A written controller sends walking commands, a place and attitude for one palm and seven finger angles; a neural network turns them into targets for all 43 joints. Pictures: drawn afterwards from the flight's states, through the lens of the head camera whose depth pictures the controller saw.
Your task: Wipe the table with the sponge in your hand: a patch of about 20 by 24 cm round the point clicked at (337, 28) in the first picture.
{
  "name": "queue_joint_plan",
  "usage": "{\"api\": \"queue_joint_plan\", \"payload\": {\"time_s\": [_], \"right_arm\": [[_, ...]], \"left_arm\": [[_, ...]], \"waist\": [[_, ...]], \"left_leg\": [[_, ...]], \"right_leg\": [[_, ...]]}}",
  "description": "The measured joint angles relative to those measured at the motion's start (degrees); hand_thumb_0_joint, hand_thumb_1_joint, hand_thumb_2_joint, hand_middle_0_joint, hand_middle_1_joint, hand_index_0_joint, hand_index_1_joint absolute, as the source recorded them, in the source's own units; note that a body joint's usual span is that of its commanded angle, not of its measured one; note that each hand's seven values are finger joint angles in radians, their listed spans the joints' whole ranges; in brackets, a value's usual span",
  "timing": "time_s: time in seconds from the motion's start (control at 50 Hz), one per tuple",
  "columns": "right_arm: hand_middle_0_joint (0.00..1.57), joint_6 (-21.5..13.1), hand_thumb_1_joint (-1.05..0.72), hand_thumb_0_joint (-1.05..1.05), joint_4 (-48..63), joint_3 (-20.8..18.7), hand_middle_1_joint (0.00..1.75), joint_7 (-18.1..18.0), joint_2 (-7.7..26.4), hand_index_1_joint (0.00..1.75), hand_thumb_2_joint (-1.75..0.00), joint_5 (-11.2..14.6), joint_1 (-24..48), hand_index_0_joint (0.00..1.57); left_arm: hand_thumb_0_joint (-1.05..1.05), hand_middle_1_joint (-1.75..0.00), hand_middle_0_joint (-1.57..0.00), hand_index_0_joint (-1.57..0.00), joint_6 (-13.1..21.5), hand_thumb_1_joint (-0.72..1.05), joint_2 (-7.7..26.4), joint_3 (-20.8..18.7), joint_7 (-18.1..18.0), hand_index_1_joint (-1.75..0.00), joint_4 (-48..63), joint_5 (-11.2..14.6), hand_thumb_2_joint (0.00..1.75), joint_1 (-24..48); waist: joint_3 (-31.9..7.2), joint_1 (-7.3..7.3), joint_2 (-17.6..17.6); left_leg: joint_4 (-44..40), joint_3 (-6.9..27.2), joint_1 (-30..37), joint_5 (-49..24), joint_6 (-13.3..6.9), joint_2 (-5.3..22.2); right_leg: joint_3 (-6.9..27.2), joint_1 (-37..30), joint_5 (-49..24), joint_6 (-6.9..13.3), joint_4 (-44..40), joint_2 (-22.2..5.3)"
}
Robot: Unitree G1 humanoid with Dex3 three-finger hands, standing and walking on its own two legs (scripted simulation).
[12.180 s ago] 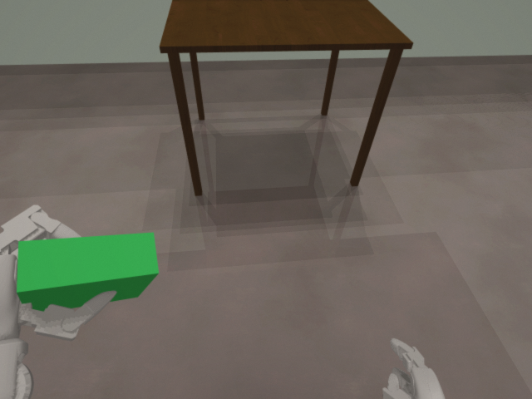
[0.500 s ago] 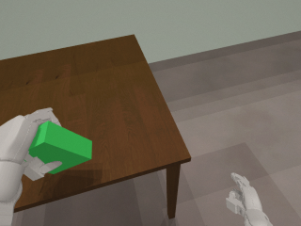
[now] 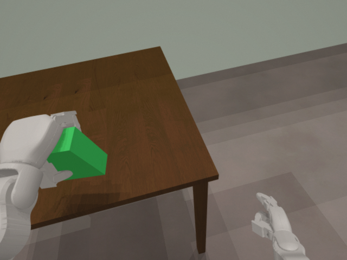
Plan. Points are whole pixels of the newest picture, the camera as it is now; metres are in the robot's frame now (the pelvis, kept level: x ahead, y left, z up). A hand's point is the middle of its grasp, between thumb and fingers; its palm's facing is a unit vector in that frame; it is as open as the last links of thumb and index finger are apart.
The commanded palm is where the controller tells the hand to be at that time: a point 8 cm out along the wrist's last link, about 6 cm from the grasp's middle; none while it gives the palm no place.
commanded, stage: turn the palm down, sponge in hand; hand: left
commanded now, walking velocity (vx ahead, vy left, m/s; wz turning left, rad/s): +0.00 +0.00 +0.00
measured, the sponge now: (69, 161) +0.24 +0.26 +0.15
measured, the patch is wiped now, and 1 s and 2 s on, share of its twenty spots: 0.00 0.00 0.00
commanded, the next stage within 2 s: move the sponge above the wiping area in 0.62 s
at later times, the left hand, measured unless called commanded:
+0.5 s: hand (43, 140) +0.24 +0.27 +0.22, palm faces +0.30 -0.02 -0.95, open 9.1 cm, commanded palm +0.19 +0.26 +0.26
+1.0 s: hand (39, 139) +0.25 +0.29 +0.21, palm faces +0.29 -0.09 -0.95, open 9.1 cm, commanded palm +0.20 +0.27 +0.25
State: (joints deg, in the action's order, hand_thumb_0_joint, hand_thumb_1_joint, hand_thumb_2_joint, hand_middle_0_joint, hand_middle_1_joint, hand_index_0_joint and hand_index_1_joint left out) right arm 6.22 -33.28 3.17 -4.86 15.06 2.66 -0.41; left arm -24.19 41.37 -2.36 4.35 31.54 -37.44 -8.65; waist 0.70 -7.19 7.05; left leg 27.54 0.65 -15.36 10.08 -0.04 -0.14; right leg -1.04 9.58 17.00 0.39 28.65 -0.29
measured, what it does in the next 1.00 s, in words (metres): stands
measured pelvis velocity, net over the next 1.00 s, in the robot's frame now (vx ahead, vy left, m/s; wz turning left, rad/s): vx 0.01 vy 0.00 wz -0.01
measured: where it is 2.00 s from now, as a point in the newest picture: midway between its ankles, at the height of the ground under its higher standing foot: outside the picture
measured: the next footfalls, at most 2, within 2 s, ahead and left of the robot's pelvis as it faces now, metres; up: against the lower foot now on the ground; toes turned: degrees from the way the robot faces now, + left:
none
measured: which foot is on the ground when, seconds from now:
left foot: down 0.00-1.00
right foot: down 0.00-1.00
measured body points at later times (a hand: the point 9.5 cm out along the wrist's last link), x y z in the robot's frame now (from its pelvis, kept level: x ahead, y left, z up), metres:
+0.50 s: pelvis -0.01 -0.01 +0.00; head -0.03 -0.07 +0.45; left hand +0.21 +0.27 +0.27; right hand +0.25 -0.21 -0.07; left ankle +0.05 +0.12 -0.74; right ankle -0.02 -0.12 -0.74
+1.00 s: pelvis +0.01 +0.00 +0.00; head +0.00 -0.05 +0.45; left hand +0.23 +0.29 +0.26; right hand +0.27 -0.18 -0.07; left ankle +0.05 +0.12 -0.74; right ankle -0.02 -0.12 -0.74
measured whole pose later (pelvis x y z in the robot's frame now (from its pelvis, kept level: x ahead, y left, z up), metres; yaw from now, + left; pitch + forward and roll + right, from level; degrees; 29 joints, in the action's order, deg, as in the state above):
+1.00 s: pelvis +0.01 +0.00 +0.00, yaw +0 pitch -3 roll +0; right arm 6.4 -34.3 3.0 -2.6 14.6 4.1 0.3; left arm -26.5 36.4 -6.6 2.2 23.8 -39.9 -5.6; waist -0.2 -7.5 7.6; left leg 25.3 0.0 -12.4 10.1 -0.1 -0.4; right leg -0.3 6.8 16.8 0.1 26.4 -0.5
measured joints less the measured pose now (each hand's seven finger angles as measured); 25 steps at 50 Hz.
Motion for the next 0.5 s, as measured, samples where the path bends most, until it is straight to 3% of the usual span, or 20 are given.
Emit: {"api": "queue_joint_plan", "payload": {"time_s": [0.08, 0.16, 0.28, 0.38, 0.44, 0.5], "right_arm": [[0.20, 0.4, -0.91, 0.01, -1.4, -0.1, 0.30, 0.5, 0.0, 0.30, -0.90, 0.9, 0.0, 0.20], [0.20, -0.1, -0.91, 0.01, -1.8, 0.1, 0.30, 0.3, 0.6, 0.30, -0.90, 1.8, -0.3, 0.20], [0.20, -2.7, -0.91, 0.01, -1.4, -0.5, 0.30, -0.6, 1.6, 0.30, -0.90, 1.1, -0.7, 0.20], [0.20, -3.1, -0.91, 0.01, -2.1, -1.2, 0.30, -0.4, 1.2, 0.30, -0.90, -0.4, -0.3, 0.20], [0.20, -2.3, -0.91, 0.01, -2.5, -1.5, 0.30, 0.3, 0.8, 0.30, -0.90, -0.1, 0.1, 0.20], [0.20, -1.5, -0.91, 0.01, -2.5, -1.4, 0.30, 0.9, 0.4, 0.30, -0.90, 0.5, 0.3, 0.20]], "left_arm": [[0.00, -1.40, -0.83, -0.83, -1.2, -0.41, 0.4, -4.2, -2.5, -1.40, -4.8, 1.0, 1.05, 2.7], [0.00, -1.40, -0.83, -0.83, -3.5, -0.41, -1.8, -6.3, -1.7, -1.41, -9.2, 0.5, 1.05, 3.7], [0.00, -1.41, -0.83, -0.83, -1.7, -0.41, -6.1, 1.0, 0.8, -1.41, -9.0, -2.2, 1.05, 1.1], [0.00, -1.40, -0.83, -0.83, 3.3, -0.41, -2.9, 4.6, -0.1, -1.40, -6.4, -5.0, 1.05, 0.7], [0.00, -1.40, -0.83, -0.83, 4.3, -0.41, -1.2, 1.9, -2.2, -1.40, -7.0, -4.5, 1.05, 2.6], [0.00, -1.40, -0.83, -0.83, 3.0, -0.41, -1.3, -2.4, -3.1, -1.40, -9.3, -2.9, 1.05, 4.7]], "waist": [[-0.8, -0.19, 0.8], [-1.3, 0.19, 1.3], [0.2, 0.25, 1.1], [0.9, -0.32, 0.4], [0.5, -0.68, 0.7], [-0.3, -0.47, 1.1]], "left_leg": [[-0.5, 0.1, 0.9, -0.4, 0.5, 0.7], [-1.2, 0.4, 1.1, -1.2, 0.8, 0.9], [-1.3, 0.5, 1.2, -1.6, 0.7, 0.8], [-0.7, 0.2, 2.0, -1.0, 1.0, 1.0], [-0.8, -0.1, 2.9, -0.7, 1.1, 1.3], [-1.3, -0.4, 3.3, -0.7, 1.1, 1.4]], "right_leg": [[0.0, -0.9, -0.6, 0.4, -0.6, 0.7], [-0.3, -0.9, -1.0, 0.6, -0.8, 0.9], [-0.4, -0.6, -0.9, 0.8, 0.0, 0.8], [0.0, -1.4, -0.5, 1.1, 0.5, 1.1], [0.3, -2.3, -0.6, 1.2, -0.1, 1.3], [0.6, -2.7, -0.8, 1.0, -0.9, 1.4]]}}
